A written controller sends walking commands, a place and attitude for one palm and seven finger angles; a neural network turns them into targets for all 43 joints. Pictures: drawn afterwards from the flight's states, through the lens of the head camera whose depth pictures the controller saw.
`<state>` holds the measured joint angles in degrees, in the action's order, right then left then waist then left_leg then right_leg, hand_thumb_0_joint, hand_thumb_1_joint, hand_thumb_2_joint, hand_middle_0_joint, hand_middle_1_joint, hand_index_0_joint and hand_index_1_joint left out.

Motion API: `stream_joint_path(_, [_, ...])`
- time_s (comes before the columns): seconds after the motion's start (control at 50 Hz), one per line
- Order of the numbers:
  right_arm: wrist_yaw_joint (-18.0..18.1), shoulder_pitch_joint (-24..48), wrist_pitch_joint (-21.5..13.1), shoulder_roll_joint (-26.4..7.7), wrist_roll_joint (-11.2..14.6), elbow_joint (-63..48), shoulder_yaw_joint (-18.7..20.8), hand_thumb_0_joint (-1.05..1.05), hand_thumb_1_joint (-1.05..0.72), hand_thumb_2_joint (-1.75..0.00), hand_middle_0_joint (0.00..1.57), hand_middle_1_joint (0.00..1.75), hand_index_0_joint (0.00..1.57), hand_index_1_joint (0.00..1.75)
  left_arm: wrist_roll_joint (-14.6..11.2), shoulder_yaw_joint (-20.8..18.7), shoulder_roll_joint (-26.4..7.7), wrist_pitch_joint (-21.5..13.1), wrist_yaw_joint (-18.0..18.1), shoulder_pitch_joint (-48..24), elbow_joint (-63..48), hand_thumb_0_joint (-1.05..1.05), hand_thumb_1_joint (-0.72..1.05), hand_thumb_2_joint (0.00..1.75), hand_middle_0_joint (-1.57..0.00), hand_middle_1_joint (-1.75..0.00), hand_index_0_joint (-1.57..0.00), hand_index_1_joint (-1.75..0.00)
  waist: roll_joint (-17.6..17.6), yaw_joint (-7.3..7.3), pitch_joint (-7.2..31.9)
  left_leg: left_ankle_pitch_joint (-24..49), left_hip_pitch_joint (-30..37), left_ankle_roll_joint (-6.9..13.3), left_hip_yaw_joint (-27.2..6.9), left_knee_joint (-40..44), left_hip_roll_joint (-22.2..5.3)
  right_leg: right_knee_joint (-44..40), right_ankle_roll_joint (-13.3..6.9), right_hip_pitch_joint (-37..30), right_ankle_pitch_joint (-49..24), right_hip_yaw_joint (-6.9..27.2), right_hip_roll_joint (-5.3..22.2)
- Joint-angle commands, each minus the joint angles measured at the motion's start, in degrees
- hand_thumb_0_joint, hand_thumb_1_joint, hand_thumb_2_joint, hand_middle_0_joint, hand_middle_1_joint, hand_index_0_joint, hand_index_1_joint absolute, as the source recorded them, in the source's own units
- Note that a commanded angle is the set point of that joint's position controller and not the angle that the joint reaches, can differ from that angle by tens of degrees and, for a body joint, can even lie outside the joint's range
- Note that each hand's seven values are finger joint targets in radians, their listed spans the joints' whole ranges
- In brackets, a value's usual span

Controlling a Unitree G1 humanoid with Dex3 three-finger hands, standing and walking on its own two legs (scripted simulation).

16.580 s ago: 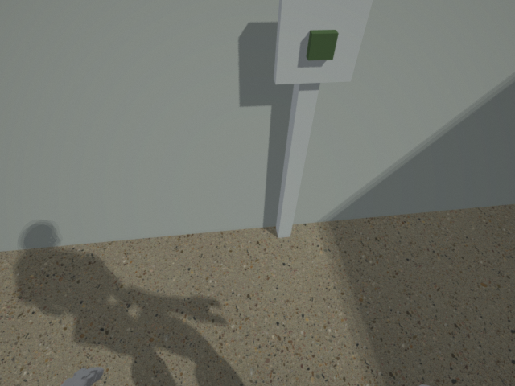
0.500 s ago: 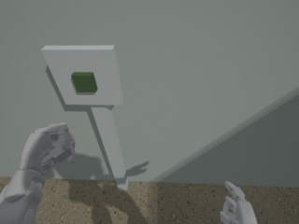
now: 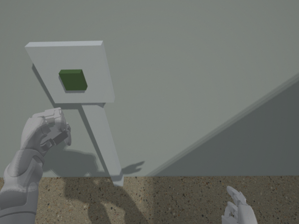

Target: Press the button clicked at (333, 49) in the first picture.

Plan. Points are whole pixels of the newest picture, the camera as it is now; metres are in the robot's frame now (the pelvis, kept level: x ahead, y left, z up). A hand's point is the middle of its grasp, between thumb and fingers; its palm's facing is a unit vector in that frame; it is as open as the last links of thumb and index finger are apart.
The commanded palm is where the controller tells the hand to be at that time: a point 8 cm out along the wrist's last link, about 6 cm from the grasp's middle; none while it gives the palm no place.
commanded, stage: aim a knuckle at the button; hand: left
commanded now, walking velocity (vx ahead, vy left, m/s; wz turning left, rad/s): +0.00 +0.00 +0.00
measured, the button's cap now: (74, 79) +0.49 +0.27 +0.15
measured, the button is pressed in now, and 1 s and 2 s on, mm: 0 0 0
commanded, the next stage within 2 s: press the button with the knuckle in 1.60 s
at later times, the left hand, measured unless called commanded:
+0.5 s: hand (63, 118) +0.34 +0.26 +0.13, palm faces +0.11 -0.99 -0.02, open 3.1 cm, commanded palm +0.32 +0.31 +0.13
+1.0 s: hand (74, 105) +0.40 +0.25 +0.12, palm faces +0.08 -1.00 -0.03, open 3.1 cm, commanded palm +0.36 +0.30 +0.12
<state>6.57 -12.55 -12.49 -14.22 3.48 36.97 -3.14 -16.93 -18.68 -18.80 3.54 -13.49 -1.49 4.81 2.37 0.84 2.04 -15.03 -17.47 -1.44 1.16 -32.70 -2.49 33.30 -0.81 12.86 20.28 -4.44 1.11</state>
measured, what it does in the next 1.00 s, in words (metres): stands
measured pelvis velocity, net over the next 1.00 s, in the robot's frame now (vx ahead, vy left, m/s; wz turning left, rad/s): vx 0.01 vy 0.02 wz -0.04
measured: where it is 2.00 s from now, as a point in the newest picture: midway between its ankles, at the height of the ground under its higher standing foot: outside the picture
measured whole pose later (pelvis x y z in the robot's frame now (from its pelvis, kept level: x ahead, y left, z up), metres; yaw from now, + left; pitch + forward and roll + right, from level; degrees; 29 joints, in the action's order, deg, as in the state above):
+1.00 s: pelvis +0.01 +0.02 +0.00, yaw -2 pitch +5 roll -1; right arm 5.1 -19.9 -3.9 -15.5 3.4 36.7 -1.0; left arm -13.2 -22.5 -23.6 -6.0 -15.3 -22.9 34.6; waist 2.1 -2.9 3.4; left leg -17.0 -24.1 0.0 3.3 -35.8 -2.7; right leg 34.3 0.6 19.5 20.1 -2.1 1.1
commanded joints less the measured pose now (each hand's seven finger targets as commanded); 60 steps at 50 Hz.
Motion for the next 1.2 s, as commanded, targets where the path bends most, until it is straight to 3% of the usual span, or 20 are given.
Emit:
stream_joint_path(0.0, [0.0,6.9,-3.1,-6.5,0.4,-9.1,2.8,0.0,-0.9,-0.9,0.2,0.3,0.2,0.3,-0.6,-5.7,-12.4,-5.0,0.2,-17.1,-9.2,0.0,0.9,0.9,-1.3,-1.5,-1.3,-1.5,0.5,0.53,9.0,10.7,7.7,3.2,-0.3,2.2,2.6,-5.7,1.0,2.2,-18.2,2.0,-0.5])
stream_joint_path(0.08, [0.2,5.6,-2.5,-7.0,0.5,-9.1,3.3,0.0,-0.9,-0.9,0.2,0.3,0.2,0.3,-0.3,-3.0,-11.1,-4.9,-1.4,-20.2,-6.7,0.0,0.9,0.9,-1.3,-1.5,-1.3,-1.5,1.6,-0.53,9.4,10.9,8.9,3.1,-0.6,2.0,2.4,-5.3,0.8,3.9,-18.0,1.4,-0.8])
stream_joint_path(0.12, [0.4,5.0,-2.3,-7.6,0.5,-8.9,3.6,0.0,-0.9,-0.9,0.2,0.3,0.2,0.3,-0.6,-4.2,-12.6,-5.2,-1.8,-20.8,-5.2,0.0,0.9,0.9,-1.3,-1.5,-1.3,-1.5,-2.0,-0.6,10.1,10.9,8.2,3.4,-0.8,1.8,2.3,-5.4,1.1,3.5,-18.3,1.6,-0.8])
stream_joint_path(0.22, [0.4,4.5,-1.4,-7.5,0.2,-8.6,3.7,0.0,-0.9,-0.9,0.2,0.3,0.2,0.3,-0.1,-6.9,-15.4,-7.1,-0.7,-24.6,-4.8,0.0,0.9,0.9,-1.3,-1.5,-1.3,-1.5,0.1,-0.23,13.2,12.7,8.9,3.2,-0.8,1.8,2.2,-4.3,0.7,2.6,-19.3,1.5,-0.8])
stream_joint_path(0.26, [0.4,4.3,-1.1,-7.4,0.1,-8.2,3.6,0.0,-0.9,-0.9,0.2,0.3,0.2,0.3,0.3,-7.3,-15.9,-7.7,-0.2,-26.1,-3.6,0.0,0.9,0.9,-1.3,-1.5,-1.3,-1.5,1.8,-0.34,12.7,12.6,9.1,3.0,-1.0,1.9,2.1,-4.2,0.5,3.1,-18.6,1.4,-0.8])
stream_joint_path(0.3, [0.4,3.7,-0.7,-7.7,0.0,-7.8,3.6,0.0,-0.9,-0.9,0.2,0.3,0.2,0.3,0.5,-7.6,-16.6,-8.1,0.0,-27.0,-1.2,0.0,0.9,0.9,-1.3,-1.5,-1.3,-1.5,-0.5,-0.68,12.3,12.4,8.1,3.2,-1.0,1.7,2.0,-4.5,0.5,2.9,-18.5,1.6,-1.0])
stream_joint_path(0.36, [0.5,3.4,0.1,-7.7,0.3,-7.8,3.7,0.0,-0.9,-0.9,0.2,0.3,0.2,0.3,1.0,-6.6,-16.1,-7.9,-0.7,-28.8,2.3,0.0,0.9,0.9,-1.3,-1.5,-1.3,-1.5,2.3,-1.03,11.6,11.6,8.1,2.9,-1.0,1.9,2.0,-4.3,0.3,4.0,-17.6,1.5,-0.9])
stream_joint_path(0.42, [0.5,2.7,0.6,-7.9,0.3,-8.0,3.7,0.0,-0.9,-0.9,0.2,0.3,0.2,0.3,1.0,-4.8,-14.8,-7.8,-1.9,-30.7,4.3,0.0,0.9,0.9,-1.3,-1.5,-1.3,-1.5,1.8,-1.59,13.0,12.4,8.3,3.0,-1.2,1.4,1.9,-4.0,0.2,4.0,-18.6,1.4,-1.0])
stream_joint_path(0.5, [0.7,1.3,1.6,-8.7,0.4,-7.2,4.0,0.0,-0.9,-0.9,0.2,0.3,0.2,0.3,0.8,-5.9,-17.2,-8.1,-2.4,-35.4,9.4,0.0,0.9,0.9,-1.3,-1.5,-1.3,-1.5,-2.5,-2.3,11.7,10.0,6.3,3.2,-1.7,1.3,1.8,-4.4,0.3,5.4,-16.0,1.3,-1.2])
stream_joint_path(0.54, [0.7,1.1,1.9,-8.5,0.4,-7.4,3.9,0.0,-0.9,-0.9,0.2,0.3,0.2,0.3,1.4,-4.5,-16.3,-8.8,-2.2,-38.8,9.5,0.0,0.9,0.9,-1.3,-1.5,-1.3,-1.5,1.1,-2.56,12.9,10.3,7.5,3.0,-1.8,1.2,1.8,-3.9,0.1,6.4,-15.7,1.4,-1.2])
stream_joint_path(0.68, [0.6,-1.6,3.1,-9.0,0.0,-5.7,3.9,0.0,-0.9,-0.9,0.2,0.3,0.2,0.3,3.6,-4.2,-18.6,-11.8,-0.4,-49.3,17.3,0.0,0.9,0.9,-1.3,-1.5,-1.3,-1.5,2.5,-3.87,13.5,7.8,6.9,2.8,-2.5,0.7,1.6,-3.5,-0.1,9.3,-12.0,1.7,-1.3])
stream_joint_path(0.74, [0.3,-3.0,3.7,-9.4,-0.2,-5.3,4.1,0.0,-0.9,-0.9,0.2,0.3,0.2,0.3,4.2,-4.8,-19.9,-12.9,-0.2,-51.5,21.1,0.0,0.9,0.9,-1.3,-1.5,-1.3,-1.5,0.8,-3.89,16.1,9.0,6.6,3.0,-2.4,0.2,1.6,-2.9,0.0,8.4,-13.4,1.8,-1.3])
stream_joint_path(0.82, [-0.6,-3.8,4.6,-9.3,-0.5,-6.8,4.7,0.0,-0.9,-0.9,0.2,0.3,0.2,0.3,4.2,-8.5,-22.5,-14.1,-0.8,-43.9,21.1,0.0,0.9,0.9,-1.3,-1.5,-1.3,-1.5,2.2,-1.31,21.9,16.1,7.3,2.9,-1.7,-0.8,1.6,-1.2,-0.3,3.5,-20.9,2.0,-1.4])
stream_joint_path(0.84, [-0.9,-3.7,4.8,-9.2,-0.3,-7.4,4.7,0.0,-0.9,-0.9,0.2,0.3,0.2,0.3,4.0,-8.4,-21.9,-14.1,-1.0,-42.0,19.9,0.0,0.9,0.9,-1.3,-1.5,-1.3,-1.5,3.8,-0.92,21.8,17.2,7.3,2.8,-1.5,-0.8,1.5,-1.1,-0.4,3.2,-22.0,2.1,-1.4])
stream_joint_path(0.88, [-1.3,-3.8,5.2,-9.1,-0.2,-8.1,4.9,0.0,-0.9,-0.9,0.2,0.3,0.2,0.3,3.5,-8.3,-21.0,-13.9,-1.4,-39.3,19.0,0.0,0.9,0.9,-1.3,-1.5,-1.3,-1.5,2.6,-0.72,20.5,18.8,6.9,2.8,-1.5,-0.8,1.3,-1.0,-0.3,3.3,-23.0,1.7,-1.6])
stream_joint_path(0.96, [-1.4,-3.3,5.5,-9.2,0.2,-9.1,5.3,0.0,-0.9,-0.9,0.2,0.3,0.2,0.3,2.0,-7.3,-18.3,-12.6,-1.8,-36.7,16.5,0.0,0.9,0.9,-1.3,-1.5,-1.3,-1.5,-0.6,-1.14,16.8,16.2,5.4,3.2,-0.9,-0.1,1.2,-2.0,0.0,4.0,-22.4,1.6,-2.0])
stream_joint_path(1.0, [-1.2,-3.4,5.7,-9.5,0.1,-9.0,5.3,0.0,-0.9,-0.9,0.2,0.3,0.2,0.3,1.7,-9.1,-19.9,-12.2,-1.4,-35.4,15.3,0.0,0.9,0.9,-1.3,-1.5,-1.3,-1.5,-2.5,-1.11,16.1,15.6,4.4,3.5,-0.5,0.0,1.3,-2.3,0.1,3.1,-22.5,1.6,-2.0])
stream_joint_path(1.1, [-0.5,-3.0,5.8,-9.1,0.1,-8.2,5.1,0.0,-0.9,-0.9,0.2,0.3,0.2,0.3,2.7,-8.4,-21.0,-12.9,-1.0,-42.1,11.2,0.0,0.9,0.9,-1.3,-1.5,-1.3,-1.5,0.8,-2.99,14.8,14.0,5.7,3.6,-0.6,-0.2,1.3,-2.6,0.1,5.3,-20.5,2.2,-1.9])
stream_joint_path(1.12, [-0.5,-2.7,5.7,-8.8,0.0,-8.3,5.1,0.0,-0.9,-0.9,0.2,0.3,0.2,0.3,3.0,-7.8,-20.4,-13.5,-1.2,-42.4,9.5,0.0,0.9,0.9,-1.3,-1.5,-1.3,-1.5,3.8,-2.79,16.8,14.9,7.5,3.5,-0.6,-0.4,1.4,-2.4,0.0,5.2,-20.9,2.4,-1.9])
stream_joint_path(1.18, [-0.2,-2.2,5.1,-8.5,0.0,-7.8,4.9,0.0,-0.9,-0.9,0.2,0.3,0.2,0.3,2.3,-5.2,-17.7,-14.3,-2.0,-43.7,8.6,0.0,0.9,0.9,-1.3,-1.5,-1.3,-1.5,4.5,-3.48,17.5,15.0,10.0,3.3,-1.5,-0.7,1.3,-2.5,-0.2,6.4,-20.0,2.0,-2.1])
